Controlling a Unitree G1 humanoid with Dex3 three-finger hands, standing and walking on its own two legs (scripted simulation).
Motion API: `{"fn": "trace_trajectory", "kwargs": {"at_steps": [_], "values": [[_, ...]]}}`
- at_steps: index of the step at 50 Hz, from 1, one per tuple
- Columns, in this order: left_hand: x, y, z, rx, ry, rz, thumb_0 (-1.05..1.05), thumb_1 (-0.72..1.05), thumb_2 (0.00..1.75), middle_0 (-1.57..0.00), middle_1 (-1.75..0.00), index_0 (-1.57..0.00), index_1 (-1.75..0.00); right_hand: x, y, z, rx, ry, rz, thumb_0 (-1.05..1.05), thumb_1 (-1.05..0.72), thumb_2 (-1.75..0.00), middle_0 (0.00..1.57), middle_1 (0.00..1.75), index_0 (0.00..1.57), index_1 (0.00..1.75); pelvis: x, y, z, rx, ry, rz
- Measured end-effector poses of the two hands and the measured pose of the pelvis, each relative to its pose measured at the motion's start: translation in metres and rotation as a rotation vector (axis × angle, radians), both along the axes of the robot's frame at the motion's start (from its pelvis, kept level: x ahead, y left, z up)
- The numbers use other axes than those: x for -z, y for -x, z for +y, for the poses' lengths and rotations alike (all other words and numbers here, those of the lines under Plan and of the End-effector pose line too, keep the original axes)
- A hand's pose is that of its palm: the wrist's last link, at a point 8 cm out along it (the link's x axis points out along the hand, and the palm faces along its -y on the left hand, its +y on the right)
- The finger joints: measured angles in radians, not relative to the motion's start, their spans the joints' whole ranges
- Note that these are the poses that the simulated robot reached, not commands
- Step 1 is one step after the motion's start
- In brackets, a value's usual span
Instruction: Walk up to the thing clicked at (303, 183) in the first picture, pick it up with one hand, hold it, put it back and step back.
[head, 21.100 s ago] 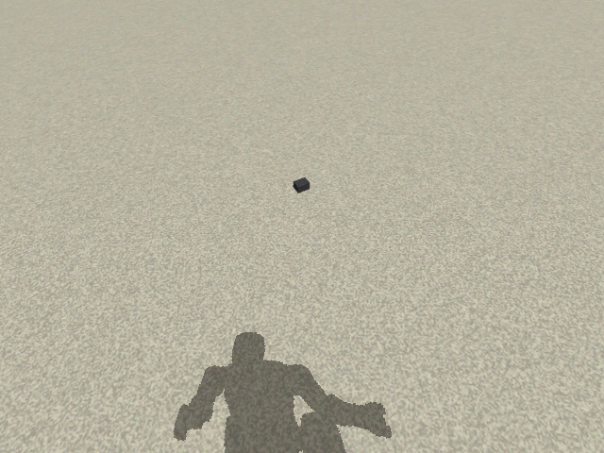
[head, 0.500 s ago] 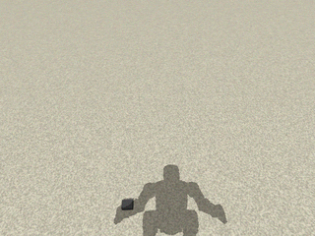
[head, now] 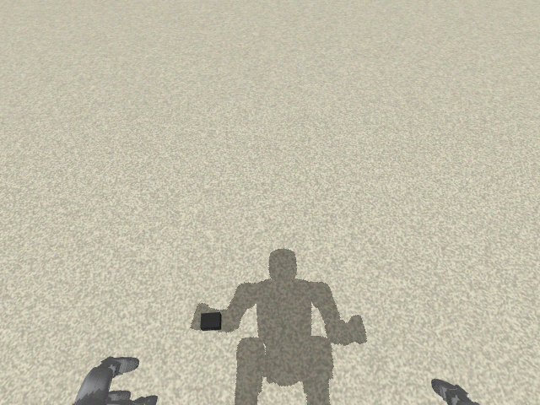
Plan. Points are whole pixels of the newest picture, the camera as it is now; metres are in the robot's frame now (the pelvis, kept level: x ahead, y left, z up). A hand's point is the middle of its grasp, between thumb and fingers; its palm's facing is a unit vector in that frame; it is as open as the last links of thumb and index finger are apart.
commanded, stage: rise first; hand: left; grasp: from above
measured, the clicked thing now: (211, 321) +0.45 +0.24 -0.73
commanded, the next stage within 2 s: none
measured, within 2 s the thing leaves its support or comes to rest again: neither
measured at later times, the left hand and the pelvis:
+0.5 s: hand out of the picture +0.13 +0.26 -0.22, palm faces -0.22 -0.85 -0.48, open 12.4 cm; pelvis -0.01 +0.02 -0.08, yaw +0 degrees
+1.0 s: hand (162, 368) +0.26 +0.29 -0.42, palm faces -0.48 -0.38 -0.79, open 12.3 cm; pelvis -0.08 +0.01 -0.28, yaw -3 degrees
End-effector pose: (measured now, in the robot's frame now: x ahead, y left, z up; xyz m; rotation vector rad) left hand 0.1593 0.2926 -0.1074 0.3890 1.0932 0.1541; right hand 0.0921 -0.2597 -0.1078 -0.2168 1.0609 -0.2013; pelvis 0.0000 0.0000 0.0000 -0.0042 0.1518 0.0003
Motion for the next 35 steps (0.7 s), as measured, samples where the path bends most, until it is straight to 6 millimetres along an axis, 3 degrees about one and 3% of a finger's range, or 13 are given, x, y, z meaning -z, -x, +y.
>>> {"fn": "trace_trajectory", "kwargs": {"at_steps": [5,9,18,25,30,35], "values": [[0.017,0.013,0.002,0.01,-0.024,0.051,0.01,-0.1,0.8,-0.33,-0.73,-0.31,-0.76,0.008,-0.013,0.008,-0.012,-0.004,-0.064,0.01,-0.91,-0.9,0.2,0.3,0.21,0.3,0.015,0.001,0.006,0.003,0.006,0.043],[0.033,0.02,0.004,0.025,-0.036,0.04,0.01,-0.22,0.78,-0.35,-0.75,-0.33,-0.78,0.017,-0.027,0.012,-0.041,0.012,-0.116,0.01,-0.92,-0.9,0.2,0.3,0.21,0.3,0.031,0.002,0.009,0.002,0.01,0.082],[0.05,0.026,0.007,0.098,-0.081,0.014,0.0,-0.27,0.74,-0.39,-0.74,-0.38,-0.77,0.033,-0.061,0.027,-0.091,0.023,-0.208,0.01,-0.93,-0.91,0.2,0.3,0.21,0.3,0.059,0.005,0.015,-0.002,0.026,0.142],[0.067,0.027,0.011,0.154,-0.123,0.037,0.0,-0.27,0.71,-0.42,-0.72,-0.41,-0.74,0.045,-0.075,0.036,-0.13,0.021,-0.27,0.01,-0.95,-0.91,0.2,0.3,0.21,0.3,0.077,0.006,0.017,-0.004,0.034,0.194],[0.099,0.012,0.017,0.243,-0.187,0.026,0.0,-0.26,0.7,-0.43,-0.72,-0.42,-0.74,0.073,-0.078,0.033,-0.162,0.032,-0.288,0.01,-0.95,-0.91,0.2,0.3,0.21,0.3,0.107,0.014,0.016,-0.001,0.033,0.257],[0.143,-0.02,0.018,0.38,-0.264,-0.037,0.0,-0.24,0.7,-0.42,-0.73,-0.41,-0.75,0.122,-0.073,0.023,-0.181,0.045,-0.264,0.01,-0.94,-0.91,0.2,0.3,0.21,0.3,0.15,0.026,0.016,0.004,0.033,0.329]]}}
